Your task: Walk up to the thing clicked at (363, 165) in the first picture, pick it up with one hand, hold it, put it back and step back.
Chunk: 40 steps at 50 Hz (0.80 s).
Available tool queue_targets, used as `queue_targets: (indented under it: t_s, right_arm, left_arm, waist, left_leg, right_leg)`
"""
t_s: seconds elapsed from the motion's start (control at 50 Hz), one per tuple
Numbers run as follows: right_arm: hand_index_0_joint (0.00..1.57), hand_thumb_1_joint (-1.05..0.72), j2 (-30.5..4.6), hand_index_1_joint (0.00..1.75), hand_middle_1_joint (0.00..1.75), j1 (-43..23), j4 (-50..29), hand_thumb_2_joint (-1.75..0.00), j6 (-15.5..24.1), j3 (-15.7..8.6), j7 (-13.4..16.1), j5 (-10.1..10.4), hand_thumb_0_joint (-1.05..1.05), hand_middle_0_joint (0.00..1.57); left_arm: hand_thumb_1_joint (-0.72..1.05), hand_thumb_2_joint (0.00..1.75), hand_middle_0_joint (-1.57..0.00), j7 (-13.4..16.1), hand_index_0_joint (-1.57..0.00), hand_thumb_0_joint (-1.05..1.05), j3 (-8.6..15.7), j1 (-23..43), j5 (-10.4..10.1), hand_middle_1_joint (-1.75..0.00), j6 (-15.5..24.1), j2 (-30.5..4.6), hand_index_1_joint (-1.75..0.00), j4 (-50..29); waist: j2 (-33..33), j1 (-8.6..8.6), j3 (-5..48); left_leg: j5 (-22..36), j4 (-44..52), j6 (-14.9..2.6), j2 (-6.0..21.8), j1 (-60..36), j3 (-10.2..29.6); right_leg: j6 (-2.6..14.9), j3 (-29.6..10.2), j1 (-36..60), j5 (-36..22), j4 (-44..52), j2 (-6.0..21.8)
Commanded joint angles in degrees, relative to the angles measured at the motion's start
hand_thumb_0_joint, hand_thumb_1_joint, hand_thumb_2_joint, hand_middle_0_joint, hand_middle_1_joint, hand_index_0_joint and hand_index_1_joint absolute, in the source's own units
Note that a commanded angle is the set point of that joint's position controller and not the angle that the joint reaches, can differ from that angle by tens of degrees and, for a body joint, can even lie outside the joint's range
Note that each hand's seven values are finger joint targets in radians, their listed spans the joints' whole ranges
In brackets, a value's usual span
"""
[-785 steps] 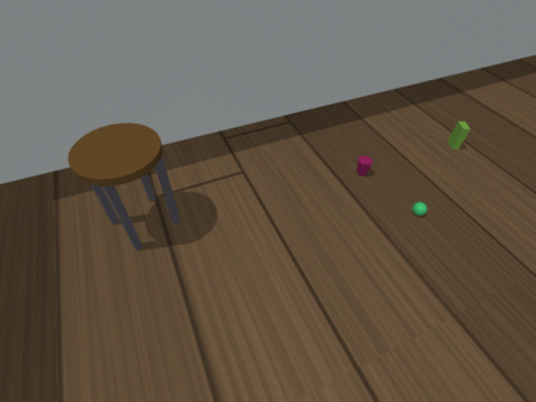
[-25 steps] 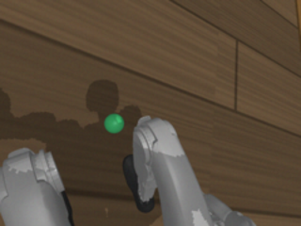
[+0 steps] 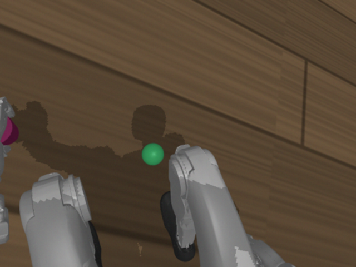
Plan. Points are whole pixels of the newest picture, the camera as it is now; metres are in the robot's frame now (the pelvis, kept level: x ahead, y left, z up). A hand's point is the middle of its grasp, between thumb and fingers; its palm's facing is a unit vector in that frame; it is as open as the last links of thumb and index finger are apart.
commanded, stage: settle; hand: left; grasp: from above
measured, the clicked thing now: out of the picture +0.44 +0.32 -0.23
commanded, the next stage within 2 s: lift in 0.38 s
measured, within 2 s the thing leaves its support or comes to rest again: neither
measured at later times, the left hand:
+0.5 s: hand out of the picture +0.40 +0.31 -0.11, palm faces -0.42 -0.10 -0.90, open 9.4 cm
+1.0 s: hand out of the picture +0.36 +0.32 +0.00, palm faces -0.43 -0.13 -0.89, open 9.4 cm
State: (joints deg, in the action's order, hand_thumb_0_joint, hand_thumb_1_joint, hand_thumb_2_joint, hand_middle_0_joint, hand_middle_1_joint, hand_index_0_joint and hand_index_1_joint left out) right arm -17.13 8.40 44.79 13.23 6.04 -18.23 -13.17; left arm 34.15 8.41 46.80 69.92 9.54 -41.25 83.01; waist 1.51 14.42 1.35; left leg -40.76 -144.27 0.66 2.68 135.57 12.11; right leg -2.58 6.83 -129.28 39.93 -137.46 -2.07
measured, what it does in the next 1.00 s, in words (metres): rises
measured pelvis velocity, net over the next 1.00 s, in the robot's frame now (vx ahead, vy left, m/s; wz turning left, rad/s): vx -0.01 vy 0.00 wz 0.12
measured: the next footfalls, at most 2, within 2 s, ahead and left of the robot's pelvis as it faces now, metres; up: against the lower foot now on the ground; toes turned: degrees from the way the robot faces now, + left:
none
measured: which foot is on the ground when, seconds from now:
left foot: down 0.00-1.00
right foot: down 0.00-1.00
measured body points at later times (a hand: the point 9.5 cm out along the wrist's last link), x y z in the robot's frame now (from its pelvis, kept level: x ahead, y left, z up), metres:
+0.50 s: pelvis -0.01 -0.01 +0.04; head +0.20 +0.07 +0.43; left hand +0.42 +0.32 -0.06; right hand +0.09 -0.28 -0.07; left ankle +0.06 +0.13 -0.27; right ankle +0.10 -0.12 -0.27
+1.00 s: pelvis -0.01 +0.00 +0.12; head +0.16 +0.06 +0.53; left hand +0.38 +0.33 +0.05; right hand +0.11 -0.26 +0.00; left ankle +0.06 +0.13 -0.27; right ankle +0.10 -0.12 -0.27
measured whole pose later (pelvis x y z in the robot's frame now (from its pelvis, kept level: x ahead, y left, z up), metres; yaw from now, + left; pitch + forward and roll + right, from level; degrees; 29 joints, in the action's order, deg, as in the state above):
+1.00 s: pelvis -0.01 +0.00 +0.12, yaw +7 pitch +33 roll -6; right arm -15.5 11.1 39.7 -0.3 -1.3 -5.2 -2.0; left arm 8.7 -0.9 35.7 61.7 5.4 -32.7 53.9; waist -2.5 6.4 10.8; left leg -36.7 -120.7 -0.6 2.3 117.9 5.0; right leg -2.2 2.5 -113.3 37.9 -117.5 0.4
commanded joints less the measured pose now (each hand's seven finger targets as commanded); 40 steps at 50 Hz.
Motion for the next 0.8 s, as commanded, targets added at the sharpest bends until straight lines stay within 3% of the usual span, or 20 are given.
queue_targets:
  t_s: [0.0,0.02,0.08,0.12,0.14,0.16,0.18,0.2,0.22,0.28,0.36,0.48,0.52,0.54,0.58,0.66,0.78]
  right_arm:
    - [0.20,-0.92,-15.35,0.30,0.30,8.03,-1.14,-0.90,-2.55,-7.20,1.52,3.85,0.00,0.20]
    - [0.20,-0.91,-14.85,0.30,0.30,8.36,-0.92,-0.90,-3.32,-7.38,1.79,4.14,0.00,0.20]
    - [0.20,-0.92,-14.60,0.30,0.30,10.43,-0.94,-0.90,-4.69,-7.93,2.88,4.61,0.00,0.20]
    - [0.20,-0.92,-14.58,0.30,0.30,9.96,-1.87,-0.91,-5.11,-8.45,3.55,5.02,0.00,0.20]
    - [0.20,-0.92,-14.31,0.30,0.30,10.33,-1.98,-0.91,-5.32,-8.17,3.85,4.89,0.00,0.20]
    - [0.20,-0.92,-14.14,0.30,0.30,10.37,-2.28,-0.91,-5.57,-8.52,4.34,5.11,0.00,0.20]
    - [0.20,-0.92,-13.57,0.30,0.30,10.24,-1.83,-0.91,-5.89,-8.23,4.69,5.24,0.00,0.20]
    - [0.20,-0.92,-14.11,0.30,0.30,10.41,-2.17,-0.91,-6.19,-8.96,5.28,5.33,0.00,0.20]
    - [0.20,-0.92,-13.78,0.30,0.30,10.32,-2.75,-0.91,-6.43,-8.82,5.72,5.33,0.00,0.20]
    - [0.20,-0.92,-12.66,0.30,0.30,10.13,-2.90,-0.91,-7.59,-8.81,6.85,5.48,0.00,0.20]
    - [0.20,-0.92,-12.17,0.30,0.30,8.88,-3.84,-0.91,-8.94,-8.47,8.56,5.86,0.00,0.20]
    - [0.20,-0.93,-12.37,0.30,0.30,10.08,-3.28,-0.92,-9.81,-9.11,10.35,6.71,0.00,0.20]
    - [0.20,-0.92,-12.02,0.30,0.30,10.31,-3.12,-0.91,-9.81,-9.11,10.75,6.96,0.00,0.20]
    - [0.20,-0.92,-12.39,0.30,0.30,10.94,-3.05,-0.91,-9.83,-9.41,10.93,7.13,0.00,0.20]
    - [0.20,-0.92,-12.37,0.30,0.30,11.50,-3.61,-0.91,-9.85,-9.88,11.02,7.35,0.00,0.20]
    - [0.20,-0.92,-11.76,0.30,0.30,11.56,-4.17,-0.91,-10.48,-10.47,11.60,8.48,0.00,0.20]
    - [0.20,-0.92,-10.97,0.30,0.30,11.59,-6.22,-0.91,-11.77,-11.05,12.78,10.03,0.00,0.20]
  left_arm:
    - [0.37,0.86,-0.73,-0.54,-0.78,0.00,-1.09,13.80,-2.50,-1.00,-3.16,-11.67,-0.95,-11.44]
    - [0.37,0.85,-0.73,-1.79,-0.78,0.00,-2.39,14.55,-2.24,-0.99,-3.82,-10.13,-0.95,-9.46]
    - [0.35,0.85,-0.75,-5.46,-0.78,0.00,-3.50,17.24,-2.83,-0.93,-4.18,-9.15,-0.91,-9.96]
    - [0.35,0.88,-0.76,-7.79,-0.78,0.00,-3.12,17.80,-4.43,-0.93,-3.32,-9.17,-0.92,-11.85]
    - [0.37,0.87,-0.78,-8.99,-0.80,0.00,-4.11,18.33,-4.65,-0.93,-2.91,-8.06,-0.91,-11.64]
    - [0.39,0.87,-0.79,-10.07,-0.81,0.00,-3.47,18.33,-5.07,-0.93,-2.34,-9.03,-0.92,-12.62]
    - [0.42,0.88,-0.82,-11.21,-0.84,0.00,-5.52,18.52,-5.05,-0.93,-1.87,-6.79,-0.91,-12.62]
    - [0.44,0.85,-0.83,-11.75,-0.85,0.00,-2.94,19.03,-4.82,-0.93,-1.18,-10.42,-0.90,-14.13]
    - [0.46,0.89,-0.85,-12.68,-0.87,0.00,-4.32,19.60,-4.24,-0.93,-0.63,-9.43,-0.92,-15.37]
    - [0.52,0.91,-0.91,-13.44,-0.92,0.00,-3.73,20.82,-3.50,-0.91,0.76,-10.88,-0.91,-17.95]
    - [0.55,0.87,-0.93,-12.94,-0.95,0.00,-2.92,20.77,-2.55,-0.88,1.62,-12.57,-0.86,-19.34]
    - [0.55,0.94,-0.99,-11.26,-0.98,0.00,-3.16,20.64,-1.12,-0.89,0.67,-10.56,-0.90,-20.34]
    - [0.50,0.91,-0.92,-11.22,-0.92,0.00,-4.23,20.58,-1.38,-0.86,-0.17,-9.47,-0.86,-18.77]
    - [0.48,0.89,-0.89,-11.28,-0.90,0.00,-2.93,19.40,-1.50,-0.86,-0.73,-10.39,-0.86,-18.68]
    - [0.48,0.91,-0.90,-12.20,-0.91,0.00,-2.93,19.62,-3.10,-0.87,-1.79,-10.69,-0.86,-20.86]
    - [0.46,0.97,-0.91,-15.84,-0.90,0.00,-4.57,17.99,-5.60,-0.89,-3.74,-9.25,-0.90,-24.37]
    - [0.47,0.97,-0.90,-20.78,-0.90,0.00,-5.31,13.54,-7.43,-0.91,-3.85,-7.87,-0.91,-31.58]
  waist:
    - [-24.46,-3.10,40.94]
    - [-21.42,-1.82,39.34]
    - [-15.33,-0.56,36.71]
    - [-13.26,-0.89,36.63]
    - [-12.95,-0.17,35.59]
    - [-11.63,-0.77,36.54]
    - [-11.80,-1.15,35.79]
    - [-12.14,-1.23,37.14]
    - [-12.91,-1.53,37.92]
    - [-14.42,-2.46,40.32]
    - [-15.72,-3.87,39.68]
    - [-17.61,-4.55,43.09]
    - [-16.94,-4.18,42.26]
    - [-16.84,-4.86,42.57]
    - [-17.03,-5.45,44.96]
    - [-16.68,-5.82,46.78]
    - [-14.01,-6.39,44.10]
  left_leg:
    - [11.88,19.63,-0.96,-1.01,-32.13,-7.98]
    - [12.08,18.69,-1.41,-0.98,-30.63,-8.19]
    - [13.01,18.26,-2.37,-1.35,-28.58,-8.49]
    - [11.94,19.19,-2.51,-1.54,-28.01,-8.18]
    - [11.67,19.28,-2.55,-1.79,-27.71,-8.43]
    - [10.94,19.43,-2.68,-1.78,-27.61,-8.55]
    - [9.17,20.06,-2.47,-2.09,-27.56,-8.76]
    - [9.01,20.04,-2.29,-2.03,-28.16,-8.71]
    - [9.20,20.21,-1.99,-2.09,-29.67,-8.87]
    - [9.06,20.75,-1.77,-2.20,-30.70,-9.57]
    - [7.32,22.28,-1.61,-2.52,-30.50,-10.41]
    - [9.85,25.16,-1.59,-2.55,-36.01,-10.29]
    - [9.16,26.09,-1.66,-2.41,-36.42,-10.06]
    - [9.58,26.85,-1.66,-2.54,-37.48,-10.12]
    - [10.38,27.60,-1.82,-2.51,-39.02,-10.31]
    - [9.98,30.08,-2.04,-2.56,-40.98,-10.14]
    - [7.64,34.01,-2.42,-2.65,-40.81,-9.72]
  right_leg:
    - [5.04,3.86,16.99,-14.57,14.73,-2.06]
    - [4.95,3.29,17.50,-15.01,15.31,-2.55]
    - [4.29,2.60,19.23,-16.07,17.38,-2.11]
    - [4.41,2.34,20.09,-14.53,18.20,-1.78]
    - [4.40,2.15,21.28,-14.17,18.70,-1.66]
    - [4.35,1.49,22.76,-12.94,19.47,-1.70]
    - [4.64,1.52,21.87,-10.73,20.01,-1.43]
    - [4.82,1.33,22.00,-9.91,19.97,-1.41]
    - [5.08,1.03,22.47,-9.65,20.05,-1.34]
    - [5.07,0.25,23.36,-9.15,20.48,-1.31]
    - [5.34,-0.65,22.88,-6.39,21.87,-1.22]
    - [5.31,1.03,20.64,-11.19,21.32,-0.50]
    - [5.42,1.10,19.97,-10.60,21.85,-0.58]
    - [5.33,1.12,20.76,-11.15,22.27,-0.34]
    - [5.27,0.76,22.94,-11.77,23.23,-0.18]
    - [5.24,0.17,25.54,-11.17,25.73,-0.28]
    - [4.97,-0.85,28.39,-9.07,29.84,-0.20]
